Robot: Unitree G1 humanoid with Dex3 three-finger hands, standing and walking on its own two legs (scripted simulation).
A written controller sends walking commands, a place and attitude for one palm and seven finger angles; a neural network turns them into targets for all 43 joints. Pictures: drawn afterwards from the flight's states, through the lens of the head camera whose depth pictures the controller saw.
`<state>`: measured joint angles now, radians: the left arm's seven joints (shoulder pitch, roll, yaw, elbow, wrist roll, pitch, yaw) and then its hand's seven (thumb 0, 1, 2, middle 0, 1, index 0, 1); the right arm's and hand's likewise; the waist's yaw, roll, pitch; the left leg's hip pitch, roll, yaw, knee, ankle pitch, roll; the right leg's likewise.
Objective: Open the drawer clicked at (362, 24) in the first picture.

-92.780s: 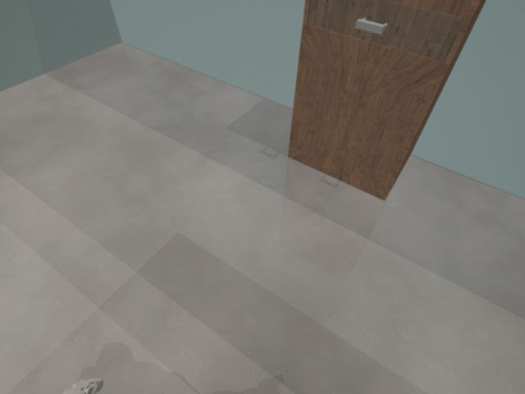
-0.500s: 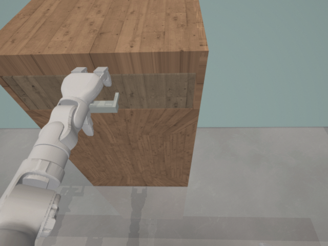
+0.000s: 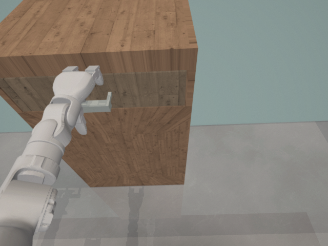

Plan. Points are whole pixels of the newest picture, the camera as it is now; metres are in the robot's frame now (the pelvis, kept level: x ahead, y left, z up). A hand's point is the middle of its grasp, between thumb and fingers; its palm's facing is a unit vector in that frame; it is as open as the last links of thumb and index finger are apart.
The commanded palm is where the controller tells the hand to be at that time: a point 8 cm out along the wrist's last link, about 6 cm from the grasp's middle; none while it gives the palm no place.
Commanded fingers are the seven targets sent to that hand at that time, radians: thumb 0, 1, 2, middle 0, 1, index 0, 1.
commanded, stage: re-aim the fingers above the handle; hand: left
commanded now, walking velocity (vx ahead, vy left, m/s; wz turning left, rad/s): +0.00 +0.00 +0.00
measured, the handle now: (94, 100) +0.51 +0.22 +0.05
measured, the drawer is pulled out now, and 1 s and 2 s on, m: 0.00 0.00 0.00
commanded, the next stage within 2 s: lower the fingers behind the handle in 1.36 s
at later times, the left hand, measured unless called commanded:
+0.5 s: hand (78, 99) +0.46 +0.24 +0.10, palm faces -0.03 -0.01 -1.00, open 13.8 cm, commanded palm +0.44 +0.24 +0.16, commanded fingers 0.00 -0.50 0.30 -0.30 -1.20 -0.30 -1.20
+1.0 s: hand (83, 100) +0.46 +0.22 +0.10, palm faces +0.00 -0.02 -1.00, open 13.8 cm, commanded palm +0.43 +0.23 +0.17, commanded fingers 0.00 -0.50 0.30 -0.30 -1.20 -0.30 -1.20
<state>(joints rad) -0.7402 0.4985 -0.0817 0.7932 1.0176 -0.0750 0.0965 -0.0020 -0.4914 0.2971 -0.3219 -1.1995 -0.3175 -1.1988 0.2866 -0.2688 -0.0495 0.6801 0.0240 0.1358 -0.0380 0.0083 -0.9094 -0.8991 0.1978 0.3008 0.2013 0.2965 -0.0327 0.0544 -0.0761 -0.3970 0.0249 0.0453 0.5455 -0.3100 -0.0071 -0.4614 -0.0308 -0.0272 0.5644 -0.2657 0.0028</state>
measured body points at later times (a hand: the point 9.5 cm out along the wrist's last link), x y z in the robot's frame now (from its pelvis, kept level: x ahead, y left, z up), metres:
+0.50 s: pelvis +0.00 +0.01 +0.00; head +0.06 -0.01 +0.45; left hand +0.46 +0.24 +0.15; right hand +0.06 -0.27 -0.13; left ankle -0.03 +0.13 -0.73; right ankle +0.00 -0.12 -0.73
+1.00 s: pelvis +0.00 +0.01 +0.00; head +0.05 -0.01 +0.45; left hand +0.45 +0.22 +0.15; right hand +0.08 -0.25 -0.14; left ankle -0.03 +0.13 -0.73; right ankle +0.00 -0.12 -0.73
